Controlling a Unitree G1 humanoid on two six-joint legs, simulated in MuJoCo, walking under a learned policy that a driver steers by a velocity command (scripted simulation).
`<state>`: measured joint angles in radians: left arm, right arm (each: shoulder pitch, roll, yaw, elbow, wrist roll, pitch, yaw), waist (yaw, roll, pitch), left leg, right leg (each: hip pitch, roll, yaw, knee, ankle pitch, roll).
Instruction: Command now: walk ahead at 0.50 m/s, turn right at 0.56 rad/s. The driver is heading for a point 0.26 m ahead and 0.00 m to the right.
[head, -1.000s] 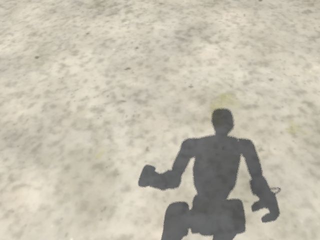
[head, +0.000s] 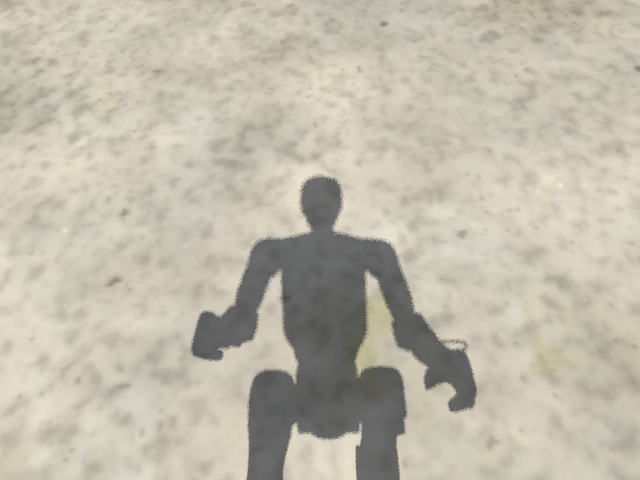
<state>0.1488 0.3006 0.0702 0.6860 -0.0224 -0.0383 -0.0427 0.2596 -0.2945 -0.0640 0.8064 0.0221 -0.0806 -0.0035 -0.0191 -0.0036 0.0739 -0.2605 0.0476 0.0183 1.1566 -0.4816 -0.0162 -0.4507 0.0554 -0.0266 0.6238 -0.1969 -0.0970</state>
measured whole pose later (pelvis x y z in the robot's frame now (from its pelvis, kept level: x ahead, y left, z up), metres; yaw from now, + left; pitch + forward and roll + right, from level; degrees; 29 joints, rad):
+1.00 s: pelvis +0.28 -0.01 +0.01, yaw -8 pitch -1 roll +0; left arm 0.24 0.22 0.03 0.94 0.00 -0.01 0.03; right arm 0.12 -0.24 -0.03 0.95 0.00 0.00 -0.02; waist 0.00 0.00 0.03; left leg -0.29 0.00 -0.01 0.52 -0.21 -0.01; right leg -0.15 0.00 0.03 0.53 -0.36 0.01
